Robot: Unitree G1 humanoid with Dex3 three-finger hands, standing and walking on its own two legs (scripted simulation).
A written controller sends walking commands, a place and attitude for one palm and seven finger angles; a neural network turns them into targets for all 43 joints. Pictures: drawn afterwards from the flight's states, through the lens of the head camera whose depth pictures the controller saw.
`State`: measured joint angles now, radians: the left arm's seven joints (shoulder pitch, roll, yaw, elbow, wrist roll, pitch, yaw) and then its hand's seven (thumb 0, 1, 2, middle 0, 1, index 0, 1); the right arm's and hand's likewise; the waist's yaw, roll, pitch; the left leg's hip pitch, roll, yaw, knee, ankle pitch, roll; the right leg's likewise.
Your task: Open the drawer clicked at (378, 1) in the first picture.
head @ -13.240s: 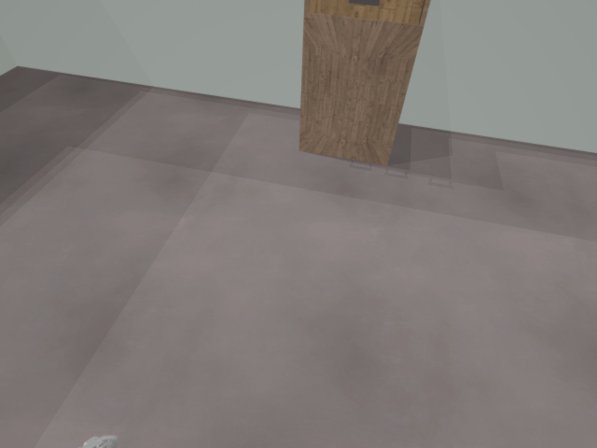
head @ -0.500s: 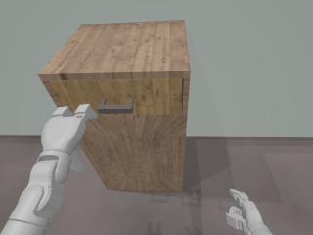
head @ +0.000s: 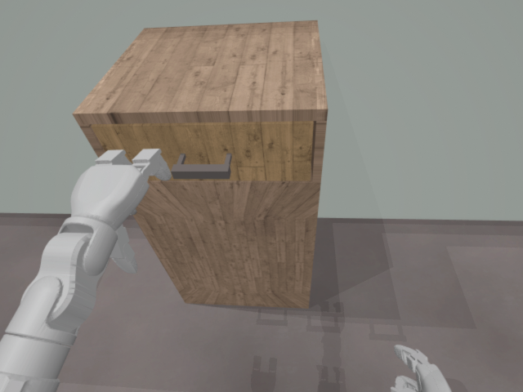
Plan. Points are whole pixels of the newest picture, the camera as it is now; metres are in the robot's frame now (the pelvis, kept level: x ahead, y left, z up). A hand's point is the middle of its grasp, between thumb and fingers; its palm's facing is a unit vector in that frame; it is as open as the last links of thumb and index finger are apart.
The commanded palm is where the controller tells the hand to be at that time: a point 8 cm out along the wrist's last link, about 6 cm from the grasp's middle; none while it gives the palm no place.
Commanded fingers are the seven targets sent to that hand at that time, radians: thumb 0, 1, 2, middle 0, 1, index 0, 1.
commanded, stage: raise the hand with hooked fingers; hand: left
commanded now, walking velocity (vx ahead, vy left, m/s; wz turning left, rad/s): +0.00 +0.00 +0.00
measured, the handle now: (203, 164) +0.53 +0.21 +0.03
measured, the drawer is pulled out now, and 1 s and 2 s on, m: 0.00 0.00 0.00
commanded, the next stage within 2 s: move the hooked fingers above the handle in 0.10 s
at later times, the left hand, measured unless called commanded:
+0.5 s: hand (153, 204) +0.33 +0.21 +0.13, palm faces +0.06 -0.04 -1.00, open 13.8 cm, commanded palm +0.31 +0.22 +0.19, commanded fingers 0.00 -0.50 0.30 -0.30 -1.20 -0.30 -1.20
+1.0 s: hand (171, 179) +0.41 +0.22 +0.11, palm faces +0.04 -0.04 -1.00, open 13.8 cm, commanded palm +0.38 +0.23 +0.17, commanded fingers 0.00 -0.50 0.30 -0.30 -1.20 -0.30 -1.20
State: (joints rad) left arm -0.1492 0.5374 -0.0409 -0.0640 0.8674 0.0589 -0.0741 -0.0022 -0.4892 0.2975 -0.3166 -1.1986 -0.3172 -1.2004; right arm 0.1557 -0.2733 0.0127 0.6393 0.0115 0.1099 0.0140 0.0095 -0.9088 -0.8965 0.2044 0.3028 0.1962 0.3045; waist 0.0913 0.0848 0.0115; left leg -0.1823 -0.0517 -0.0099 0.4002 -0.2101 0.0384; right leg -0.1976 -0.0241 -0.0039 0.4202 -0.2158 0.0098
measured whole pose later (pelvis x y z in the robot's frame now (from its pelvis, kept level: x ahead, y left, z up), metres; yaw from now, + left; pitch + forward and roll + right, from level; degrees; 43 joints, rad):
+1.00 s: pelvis +0.03 -0.02 -0.01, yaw +0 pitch +5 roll +0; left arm -0.41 0.51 -0.07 0.32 0.93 0.03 0.01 0.00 -0.49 0.30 -0.32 -1.20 -0.32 -1.20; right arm 0.20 -0.27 -0.01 0.65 0.03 0.13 -0.03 0.01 -0.91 -0.90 0.20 0.30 0.20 0.30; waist 0.04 0.07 -0.04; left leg -0.29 -0.03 -0.01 0.47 -0.27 0.02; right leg -0.31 0.00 -0.01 0.50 -0.28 -0.01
